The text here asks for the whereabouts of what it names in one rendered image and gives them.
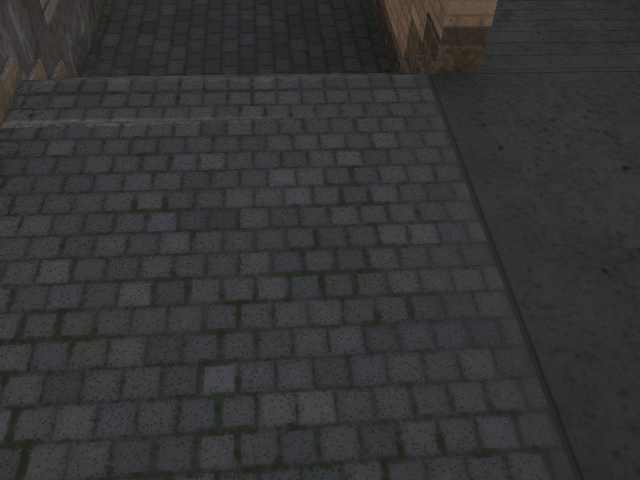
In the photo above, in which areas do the stairs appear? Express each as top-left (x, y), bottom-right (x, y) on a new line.
top-left (47, 73), bottom-right (413, 80)

